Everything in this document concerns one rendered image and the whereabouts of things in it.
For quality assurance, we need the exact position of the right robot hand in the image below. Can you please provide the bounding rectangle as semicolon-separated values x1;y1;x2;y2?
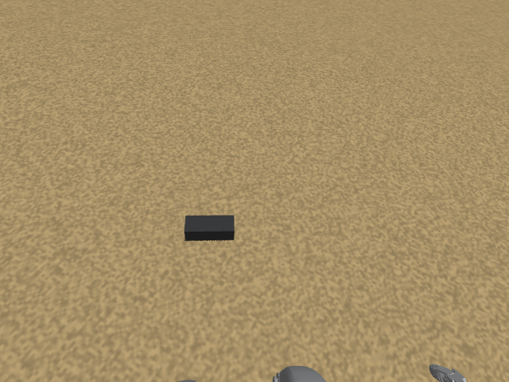
429;364;466;382

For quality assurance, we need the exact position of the carton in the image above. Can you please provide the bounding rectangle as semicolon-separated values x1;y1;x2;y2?
185;215;235;240

